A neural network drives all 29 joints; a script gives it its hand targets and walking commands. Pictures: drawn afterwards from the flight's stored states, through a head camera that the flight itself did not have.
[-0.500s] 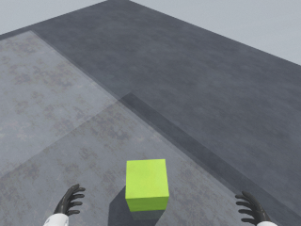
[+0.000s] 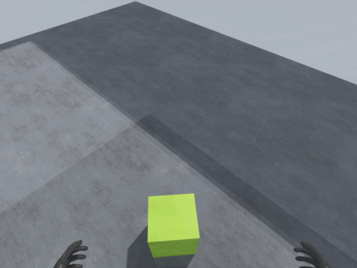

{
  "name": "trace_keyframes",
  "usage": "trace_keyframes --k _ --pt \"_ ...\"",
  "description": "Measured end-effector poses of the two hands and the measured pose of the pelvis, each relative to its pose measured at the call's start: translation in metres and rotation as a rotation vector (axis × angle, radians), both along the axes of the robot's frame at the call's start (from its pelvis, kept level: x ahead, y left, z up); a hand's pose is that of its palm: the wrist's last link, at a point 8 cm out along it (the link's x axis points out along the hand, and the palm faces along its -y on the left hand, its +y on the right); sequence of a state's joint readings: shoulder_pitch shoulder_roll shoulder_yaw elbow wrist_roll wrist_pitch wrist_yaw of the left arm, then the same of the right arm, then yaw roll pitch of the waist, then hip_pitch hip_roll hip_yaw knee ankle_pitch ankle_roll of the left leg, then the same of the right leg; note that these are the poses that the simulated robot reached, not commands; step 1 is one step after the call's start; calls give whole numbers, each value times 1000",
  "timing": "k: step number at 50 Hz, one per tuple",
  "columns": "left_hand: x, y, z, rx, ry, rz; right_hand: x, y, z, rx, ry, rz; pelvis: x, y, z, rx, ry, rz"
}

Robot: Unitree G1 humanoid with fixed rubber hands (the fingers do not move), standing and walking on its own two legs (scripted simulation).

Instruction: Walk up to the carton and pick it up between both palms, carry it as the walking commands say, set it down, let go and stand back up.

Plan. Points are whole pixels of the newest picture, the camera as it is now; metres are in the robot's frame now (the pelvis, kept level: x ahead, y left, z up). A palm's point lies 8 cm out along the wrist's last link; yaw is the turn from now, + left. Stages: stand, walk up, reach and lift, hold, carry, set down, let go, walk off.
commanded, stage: stand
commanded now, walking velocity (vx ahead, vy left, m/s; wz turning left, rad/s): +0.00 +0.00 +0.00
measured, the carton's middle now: (172, 226) +0.40 +0.05 -0.63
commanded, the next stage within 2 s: none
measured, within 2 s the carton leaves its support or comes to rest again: neither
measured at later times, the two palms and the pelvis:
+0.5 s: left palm out of the picture +0.08 +0.30 -0.10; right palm out of the picture +0.08 -0.31 -0.09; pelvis -0.02 +0.00 +0.00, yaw +0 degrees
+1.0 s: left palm out of the picture +0.06 +0.31 -0.10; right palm out of the picture +0.07 -0.31 -0.09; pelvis -0.02 +0.00 +0.01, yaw +0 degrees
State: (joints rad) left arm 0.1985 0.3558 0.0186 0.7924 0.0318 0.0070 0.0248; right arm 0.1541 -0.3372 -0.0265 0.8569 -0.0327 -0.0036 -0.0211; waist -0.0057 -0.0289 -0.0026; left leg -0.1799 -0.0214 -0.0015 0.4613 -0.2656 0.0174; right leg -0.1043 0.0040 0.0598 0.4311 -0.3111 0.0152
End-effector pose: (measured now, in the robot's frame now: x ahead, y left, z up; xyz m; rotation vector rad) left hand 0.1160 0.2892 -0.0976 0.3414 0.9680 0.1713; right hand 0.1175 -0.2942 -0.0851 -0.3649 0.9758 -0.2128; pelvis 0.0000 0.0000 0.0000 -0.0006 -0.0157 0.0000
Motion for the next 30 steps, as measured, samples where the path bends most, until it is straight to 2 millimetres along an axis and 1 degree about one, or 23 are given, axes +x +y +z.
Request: trace_keyframes --k 19,30 --pt "-31 9 -3 16 74 18 -30 -11 -3 -7 69 -27 -13 -1 4 -1 -22 -2" --pt "-47 12 -5 21 111 30 -43 -15 -5 -8 101 -35 -20 -2 5 -1 -28 0"
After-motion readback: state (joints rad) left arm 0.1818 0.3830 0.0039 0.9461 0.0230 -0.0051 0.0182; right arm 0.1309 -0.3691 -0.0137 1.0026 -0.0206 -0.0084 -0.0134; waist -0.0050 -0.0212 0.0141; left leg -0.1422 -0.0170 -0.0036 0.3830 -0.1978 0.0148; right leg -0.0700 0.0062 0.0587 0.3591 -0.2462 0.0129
